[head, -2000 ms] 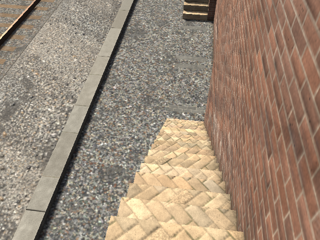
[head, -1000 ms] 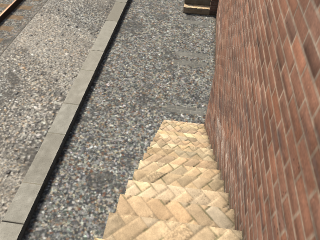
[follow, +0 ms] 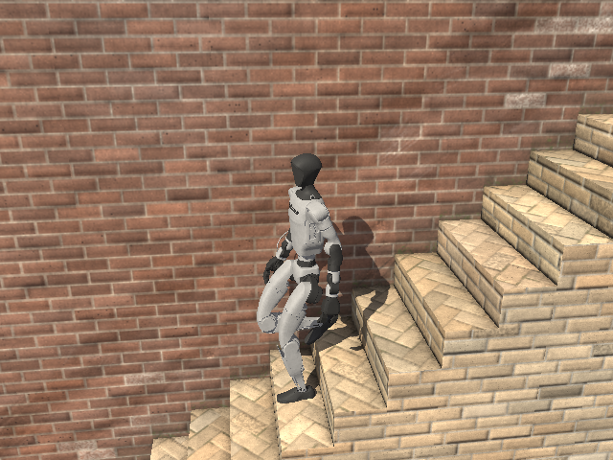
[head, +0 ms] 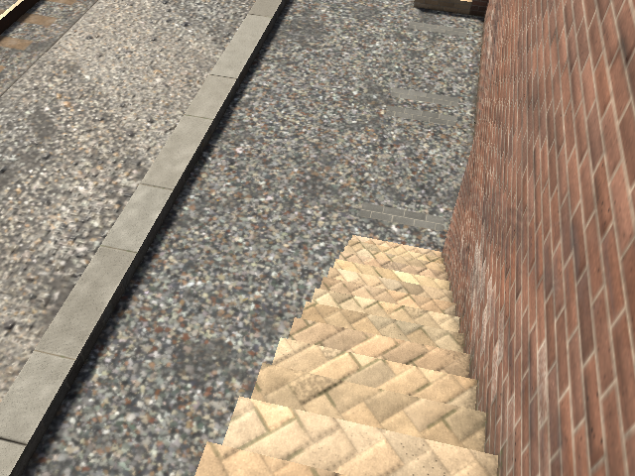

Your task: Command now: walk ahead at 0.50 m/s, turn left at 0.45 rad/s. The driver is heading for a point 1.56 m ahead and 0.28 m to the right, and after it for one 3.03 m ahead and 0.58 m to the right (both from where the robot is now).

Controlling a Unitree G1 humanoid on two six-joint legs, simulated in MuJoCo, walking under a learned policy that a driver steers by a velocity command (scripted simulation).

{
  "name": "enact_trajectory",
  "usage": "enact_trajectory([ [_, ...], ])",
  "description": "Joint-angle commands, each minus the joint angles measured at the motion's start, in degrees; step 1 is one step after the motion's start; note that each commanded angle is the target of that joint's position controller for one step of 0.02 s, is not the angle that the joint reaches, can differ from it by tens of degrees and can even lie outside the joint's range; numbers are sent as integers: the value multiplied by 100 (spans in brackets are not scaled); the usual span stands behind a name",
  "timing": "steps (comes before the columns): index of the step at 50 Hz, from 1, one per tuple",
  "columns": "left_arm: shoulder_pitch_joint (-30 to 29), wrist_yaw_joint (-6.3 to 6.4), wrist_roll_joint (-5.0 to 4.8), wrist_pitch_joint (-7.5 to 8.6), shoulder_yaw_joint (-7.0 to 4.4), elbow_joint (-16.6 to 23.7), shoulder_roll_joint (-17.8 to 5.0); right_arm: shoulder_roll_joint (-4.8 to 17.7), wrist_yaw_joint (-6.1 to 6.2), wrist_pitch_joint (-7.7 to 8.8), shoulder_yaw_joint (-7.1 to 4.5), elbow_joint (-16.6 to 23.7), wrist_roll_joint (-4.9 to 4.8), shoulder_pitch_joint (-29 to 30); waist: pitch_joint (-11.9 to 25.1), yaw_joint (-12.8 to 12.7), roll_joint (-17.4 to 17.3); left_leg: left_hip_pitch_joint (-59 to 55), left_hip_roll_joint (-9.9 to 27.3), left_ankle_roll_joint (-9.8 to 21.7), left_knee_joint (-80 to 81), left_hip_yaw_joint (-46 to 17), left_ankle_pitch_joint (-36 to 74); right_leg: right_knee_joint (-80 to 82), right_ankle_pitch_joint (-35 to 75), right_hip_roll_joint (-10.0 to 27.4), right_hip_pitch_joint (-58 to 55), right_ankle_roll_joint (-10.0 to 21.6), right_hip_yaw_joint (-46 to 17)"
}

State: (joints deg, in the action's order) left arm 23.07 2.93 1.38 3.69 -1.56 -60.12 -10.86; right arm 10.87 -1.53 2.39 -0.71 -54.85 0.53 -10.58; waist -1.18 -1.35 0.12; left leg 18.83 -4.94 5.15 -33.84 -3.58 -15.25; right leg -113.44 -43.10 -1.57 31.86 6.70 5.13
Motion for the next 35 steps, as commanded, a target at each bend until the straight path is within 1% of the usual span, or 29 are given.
enact_trajectory([
  [1, 427, -5, 116, 99, -168, 478, -553, 938, 65, -37, -185, -237, 28, -1688, 709, 164, -381, -2289, 2064, 1782, -26, -2844, 1289, 665, 738, 464, 3593, -242, -1204],
  [2, -9, -7, 232, 102, -235, 401, -546, 595, 82, 47, -26, -223, 46, -1444, 178, 3, -70, -1367, 1764, 1547, -72, -2803, 1018, 1205, 1650, 532, 3485, -410, -1278],
  [3, -517, -44, 176, 62, -176, 728, -455, 582, 156, 57, 9, 19, 76, -1351, -35, -39, 247, -89, 1590, 1363, 315, -2639, 1016, 2695, 2908, 417, 2716, -708, -1009],
  [4, -858, -49, 208, -19, -157, 793, -339, 538, 186, 40, 15, 157, 112, -1191, -142, -92, 152, 968, 1400, 1321, 579, -2582, 1293, 3465, 3516, 346, 1720, -937, -794],
  [6, 25, -44, 241, -159, -147, 348, -228, 771, 171, -21, -111, 198, 26, -1207, 341, -375, -586, 1011, 1181, 1076, 64, -2224, 3122, 3253, 4359, 323, 866, -949, -578],
  [7, -112, -79, 178, -112, -244, 518, -534, 644, 214, 25, -122, 59, -95, -1236, 279, -394, -734, 707, 711, 836, -434, -1711, 2671, 4326, 5346, 499, 995, -809, -819],
  [8, -680, -140, 152, -150, -243, 742, -642, 507, 238, 39, -93, 140, -210, -1137, 230, -268, -808, 867, 541, 697, -444, -1505, 1951, 5160, 6094, 433, 733, -662, -693],
  [9, -1180, -195, 137, -137, -194, 863, -559, 360, 244, 11, -60, 167, -201, -1112, 126, -143, -867, 925, 591, 687, -670, -1606, 1061, 5603, 6661, 438, 632, -569, -723],
  [11, -1679, -251, 125, -175, -103, 1040, -361, 426, 265, -45, -79, 294, -69, -1147, 38, 64, -606, 1009, 607, 749, -761, -1618, -71, 6184, 6913, 270, 205, -529, -678],
  [13, -2020, -246, 76, -112, -91, 1189, -398, 492, 232, -20, -91, 365, -14, -1324, -218, 253, -387, 904, 740, 749, -1198, -1588, -126, 7022, 6732, 238, 60, -484, -767],
  [14, -1857, -258, 78, -72, -93, 1195, -362, 576, 198, 26, -75, 364, 40, -1430, -133, 319, -501, 931, 752, 738, -1407, -1458, 348, 6948, 6845, 131, -338, -411, -702],
  [15, -1808, -242, 18, -31, -48, 1230, -299, 555, 218, 43, -82, 349, 79, -1437, -298, 354, -523, 898, 727, 733, -1673, -1328, 566, 7384, 6597, 143, -506, -377, -676],
  [17, -1300, -208, -130, 162, -123, 1202, -372, 580, 309, -22, -60, 209, 240, -1471, -621, 367, -476, 698, 774, 838, -2396, -1166, 1474, 8009, 6025, 247, -862, -225, -701],
  [19, -75, -112, -203, 105, -301, 788, -724, 597, 361, -5, -44, 57, 256, -1434, -441, 63, -522, 402, 894, 886, -3404, -1007, 2902, 8451, 5405, 371, -1714, -82, -452],
  [20, 472, -112, -175, 97, -393, 506, -967, 552, 489, -23, -91, 7, 297, -1578, -520, 42, -445, 55, 872, 897, -4142, -1185, 2884, 9858, 4793, 791, -1875, 76, -994],
  [21, 1480, -178, -35, 80, -520, 134, -1174, 483, 496, 21, -96, -89, 254, -1414, -194, -455, 118, 365, 505, 788, -6194, -627, 2201, 10456, 5934, 910, -2994, 232, -897],
  [22, 1912, -304, 8, 53, -450, -67, -1328, 99, 370, 99, -65, 9, 138, -1695, 387, -201, 1468, 2631, -255, 458, -8337, 206, -3297, 7706, 8988, 1452, -4907, 237, -1271],
  [23, 1889, -413, -189, 41, -373, -72, -1105, 115, 402, 50, -9, 324, 219, -1889, 520, 23, 1384, 4343, -88, 300, -8935, 487, -3498, 6930, 9146, 1543, -5476, 575, -1919],
  [24, 1867, -494, -432, 33, -367, -98, -1014, 250, 374, -37, 21, 316, 500, -1489, 552, -166, 939, 5093, 108, 275, -8658, 465, -2819, 7518, 6997, 1746, -5265, 1109, -2814],
  [25, 1724, -405, -448, 9, -448, -102, -1323, 251, 342, -41, 50, 472, 418, -990, 352, -243, 1254, 5348, 449, 126, -7803, 197, -2530, 8433, 4038, 2180, -4475, 1628, -3990],
  [26, 1254, -355, -440, -66, -304, 26, -810, 504, 330, -148, -11, 461, 483, -306, -265, -156, 273, 5168, 590, -37, -7434, 186, -2234, 9000, 2398, 1817, -3236, 1417, -3951],
  [27, 1001, -236, -320, 4, -195, 70, -731, 340, 335, -105, 38, 641, 426, 1, -538, 47, 207, 4834, 871, -255, -6076, -75, -618, 8776, 2695, 1744, -2401, 1304, -3840],
  [28, 1077, -95, -348, 0, -110, -71, -571, 275, 375, -131, 74, 507, 345, -21, -803, 193, 370, 4559, 904, -504, -5599, 0, -299, 8506, 4174, 1569, -1785, 1029, -3756],
  [29, 563, 32, -396, 30, 48, 151, -192, 297, 357, -187, 86, 514, 224, 40, -941, 511, -63, 3266, 802, -832, -4004, 118, 851, 8191, 5314, 1071, -322, 838, -2845],
  [30, 530, 68, -319, 27, 35, 287, -429, 35, 368, -274, 168, 291, 287, -240, -567, 404, 553, 2271, 527, -897, -3803, 576, 1048, 8276, 6837, 884, -3, 678, -2389],
  [31, 856, 50, -230, 61, -40, 266, -708, 27, 345, -259, 127, -108, 335, -804, -3, 459, 777, 1509, 465, -728, -4112, 591, 1946, 7943, 7887, 869, -74, 415, -2260],
  [32, 881, 56, -344, 46, -52, 288, -712, 117, 332, -259, 93, -172, 349, -923, 161, 506, 973, 1562, 405, -653, -4238, 594, 1966, 7693, 8294, 811, -393, 262, -2228],
  [33, 1310, 135, -453, 11, 11, 68, -305, 327, 279, -185, 25, 4, 370, -493, 145, 296, 583, 2186, 503, -572, -3439, 323, 3070, 7070, 6521, 342, -834, 153, -2109],
  [35, 1748, 285, -519, -47, 15, 153, -326, 462, 288, -36, 27, 341, 290, 490, -121, -144, 446, 3061, 385, -616, -2615, 323, 3140, 6687, 6209, 288, -1675, 92, -2624],
])
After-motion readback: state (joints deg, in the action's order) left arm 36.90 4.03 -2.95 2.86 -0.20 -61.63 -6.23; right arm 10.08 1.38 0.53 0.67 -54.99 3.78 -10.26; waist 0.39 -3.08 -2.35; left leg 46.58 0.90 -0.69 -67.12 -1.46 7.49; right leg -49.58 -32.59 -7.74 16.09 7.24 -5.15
